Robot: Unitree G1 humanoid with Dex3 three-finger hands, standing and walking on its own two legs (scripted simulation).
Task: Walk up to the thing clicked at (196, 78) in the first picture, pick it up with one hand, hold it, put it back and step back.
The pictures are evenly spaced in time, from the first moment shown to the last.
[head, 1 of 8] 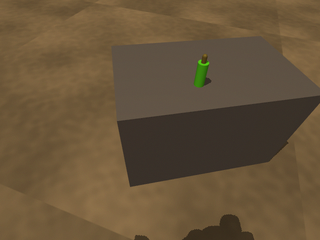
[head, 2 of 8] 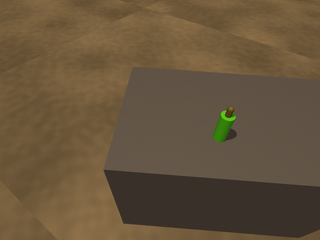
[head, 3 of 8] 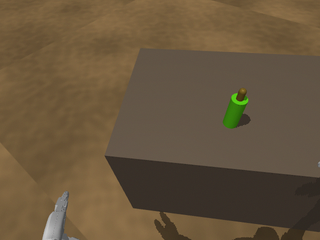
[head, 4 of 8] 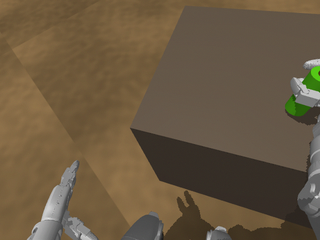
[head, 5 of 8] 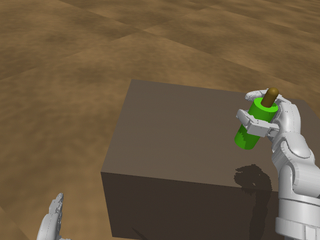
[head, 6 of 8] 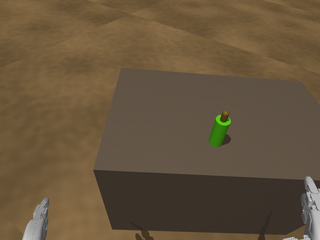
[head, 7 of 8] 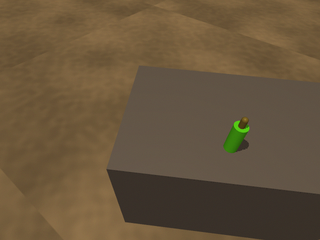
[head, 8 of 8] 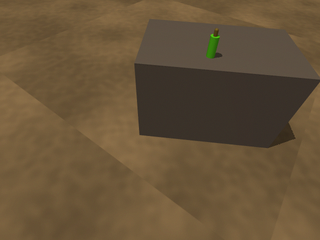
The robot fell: no
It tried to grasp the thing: yes
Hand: right
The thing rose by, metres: 0.25
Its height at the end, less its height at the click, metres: +0.00
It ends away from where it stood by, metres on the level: 0.04
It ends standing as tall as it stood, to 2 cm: yes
